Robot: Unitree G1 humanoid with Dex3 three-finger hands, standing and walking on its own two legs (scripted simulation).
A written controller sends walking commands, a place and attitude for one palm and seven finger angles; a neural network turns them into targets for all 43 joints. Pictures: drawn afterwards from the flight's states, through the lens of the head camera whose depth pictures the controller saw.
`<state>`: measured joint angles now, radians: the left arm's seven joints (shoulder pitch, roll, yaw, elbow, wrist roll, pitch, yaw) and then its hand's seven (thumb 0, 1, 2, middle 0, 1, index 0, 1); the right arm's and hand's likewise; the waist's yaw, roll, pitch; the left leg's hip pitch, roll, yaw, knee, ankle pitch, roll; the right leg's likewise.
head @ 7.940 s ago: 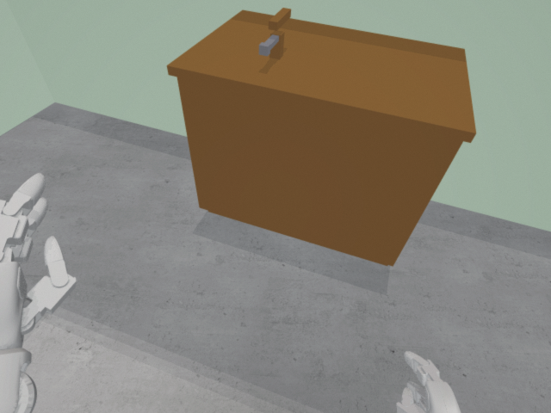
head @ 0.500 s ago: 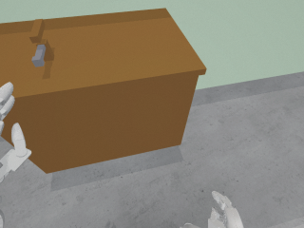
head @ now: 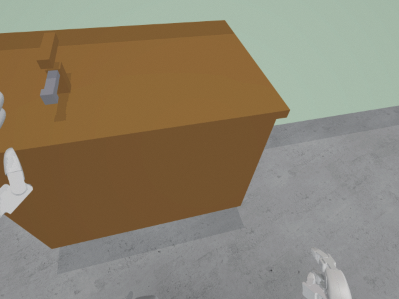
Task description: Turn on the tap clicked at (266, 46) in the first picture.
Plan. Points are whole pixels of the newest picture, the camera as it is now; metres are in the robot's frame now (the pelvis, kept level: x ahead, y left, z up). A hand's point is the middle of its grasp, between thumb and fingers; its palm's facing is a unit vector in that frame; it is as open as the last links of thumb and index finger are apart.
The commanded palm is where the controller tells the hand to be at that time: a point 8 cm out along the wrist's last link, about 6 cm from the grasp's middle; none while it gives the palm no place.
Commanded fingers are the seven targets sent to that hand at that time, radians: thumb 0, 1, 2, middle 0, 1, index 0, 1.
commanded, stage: take the last steps up to it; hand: left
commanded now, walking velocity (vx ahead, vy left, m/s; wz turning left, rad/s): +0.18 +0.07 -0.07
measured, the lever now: (49, 96) +0.51 +0.40 +0.08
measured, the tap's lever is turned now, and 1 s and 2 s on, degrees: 0 0 0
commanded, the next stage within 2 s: come to a stop and stand still in 0.28 s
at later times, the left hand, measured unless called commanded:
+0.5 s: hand (47, 161) +0.27 +0.25 +0.18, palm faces +0.39 -0.79 -0.46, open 7.4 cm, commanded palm +0.21 +0.29 +0.19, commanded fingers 0.00 0.90 0.90 -0.20 -0.30 -0.20 -0.30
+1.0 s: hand (47, 182) +0.23 +0.23 +0.18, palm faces +0.35 -0.84 -0.41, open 7.4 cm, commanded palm +0.18 +0.28 +0.19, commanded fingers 0.00 0.90 0.90 -0.20 -0.30 -0.20 -0.30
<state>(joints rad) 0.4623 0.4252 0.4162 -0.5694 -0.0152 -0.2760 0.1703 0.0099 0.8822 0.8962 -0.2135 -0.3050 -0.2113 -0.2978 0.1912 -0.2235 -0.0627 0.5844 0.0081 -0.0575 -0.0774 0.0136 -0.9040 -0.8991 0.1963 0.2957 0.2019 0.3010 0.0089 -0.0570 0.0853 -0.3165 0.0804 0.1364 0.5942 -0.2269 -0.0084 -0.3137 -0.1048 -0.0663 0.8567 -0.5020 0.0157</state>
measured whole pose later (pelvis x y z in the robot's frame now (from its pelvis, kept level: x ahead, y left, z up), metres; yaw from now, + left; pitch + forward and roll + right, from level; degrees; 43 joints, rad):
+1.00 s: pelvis +0.01 +0.01 +0.01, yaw -2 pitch -3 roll -1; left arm 0.48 0.35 0.33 -0.54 -0.04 -0.16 0.14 0.01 0.89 0.90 -0.21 -0.30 -0.21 -0.30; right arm 0.19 -0.15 0.05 0.59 0.01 -0.05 -0.03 0.01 -0.90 -0.90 0.21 0.30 0.21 0.30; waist 0.02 0.04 0.09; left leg -0.36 0.10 0.04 0.61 -0.28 -0.03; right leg -0.22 0.01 -0.11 0.52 -0.26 -0.04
